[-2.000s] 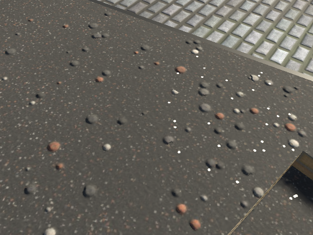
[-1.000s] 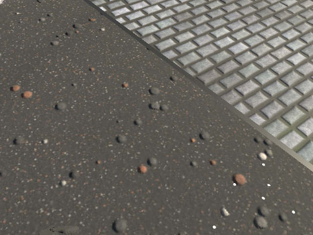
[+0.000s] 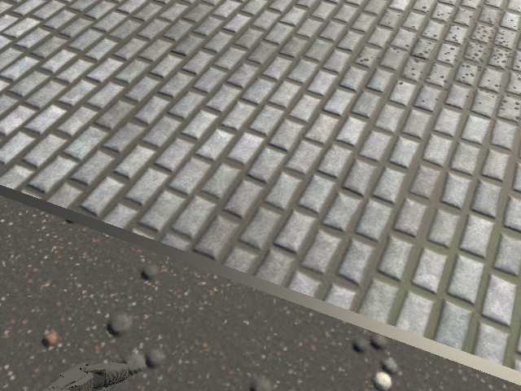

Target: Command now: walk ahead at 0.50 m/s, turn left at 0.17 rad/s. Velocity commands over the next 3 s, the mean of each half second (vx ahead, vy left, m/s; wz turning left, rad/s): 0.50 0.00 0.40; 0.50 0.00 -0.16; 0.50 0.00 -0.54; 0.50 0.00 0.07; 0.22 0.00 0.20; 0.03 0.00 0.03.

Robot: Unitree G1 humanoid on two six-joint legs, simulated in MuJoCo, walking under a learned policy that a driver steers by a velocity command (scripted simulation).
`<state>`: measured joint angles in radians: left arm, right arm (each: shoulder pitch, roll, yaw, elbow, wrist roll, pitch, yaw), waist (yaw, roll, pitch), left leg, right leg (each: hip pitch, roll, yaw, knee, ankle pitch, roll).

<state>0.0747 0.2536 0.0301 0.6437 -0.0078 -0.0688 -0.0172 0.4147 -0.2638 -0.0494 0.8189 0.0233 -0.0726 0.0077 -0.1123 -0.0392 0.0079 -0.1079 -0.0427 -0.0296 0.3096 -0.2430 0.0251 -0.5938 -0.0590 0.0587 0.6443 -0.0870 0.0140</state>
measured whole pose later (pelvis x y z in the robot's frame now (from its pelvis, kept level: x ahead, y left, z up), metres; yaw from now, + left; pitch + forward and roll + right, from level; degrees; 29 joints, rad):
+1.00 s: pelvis +0.47 +0.10 +0.00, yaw +8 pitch +0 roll +2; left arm 0.16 0.26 0.07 0.81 -0.02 -0.03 -0.02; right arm 0.32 -0.25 -0.07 0.83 -0.01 -0.09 -0.01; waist -0.05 -0.04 0.02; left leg 0.03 -0.03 0.22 0.22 -0.26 0.02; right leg -0.68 -0.11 0.04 0.77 0.04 -0.01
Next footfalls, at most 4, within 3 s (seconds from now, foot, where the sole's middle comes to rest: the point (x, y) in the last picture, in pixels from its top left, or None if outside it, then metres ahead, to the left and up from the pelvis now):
0.10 right None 0.20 -0.14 -0.78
0.60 left None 0.41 0.19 -0.78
1.16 right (234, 297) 0.74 0.00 -0.78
1.64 left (176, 215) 1.04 0.16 -0.78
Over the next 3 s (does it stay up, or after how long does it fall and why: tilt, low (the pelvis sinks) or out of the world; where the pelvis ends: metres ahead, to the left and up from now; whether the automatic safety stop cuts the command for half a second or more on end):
stays up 1.23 0.05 -0.01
